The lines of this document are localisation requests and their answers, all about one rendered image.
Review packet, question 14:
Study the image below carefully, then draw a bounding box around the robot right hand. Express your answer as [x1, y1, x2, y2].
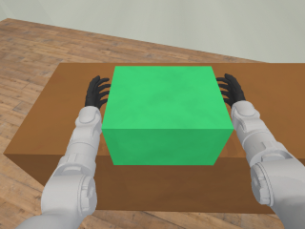
[216, 73, 246, 108]

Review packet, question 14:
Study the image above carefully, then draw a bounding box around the robot right forearm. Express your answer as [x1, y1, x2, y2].
[231, 100, 305, 169]

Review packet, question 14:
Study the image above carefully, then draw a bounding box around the robot left hand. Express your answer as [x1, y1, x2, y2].
[84, 75, 111, 111]

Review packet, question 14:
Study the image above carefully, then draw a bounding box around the robot right upper arm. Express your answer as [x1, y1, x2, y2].
[250, 158, 305, 229]

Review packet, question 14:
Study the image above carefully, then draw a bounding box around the robot left forearm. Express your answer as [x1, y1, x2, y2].
[41, 106, 102, 213]

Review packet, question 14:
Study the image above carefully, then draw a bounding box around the robot left upper arm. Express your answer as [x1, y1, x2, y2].
[15, 174, 97, 229]

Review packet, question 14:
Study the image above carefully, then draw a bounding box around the carton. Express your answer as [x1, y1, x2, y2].
[101, 66, 234, 165]

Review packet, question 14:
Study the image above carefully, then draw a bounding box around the pedestal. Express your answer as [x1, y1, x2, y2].
[3, 62, 305, 215]

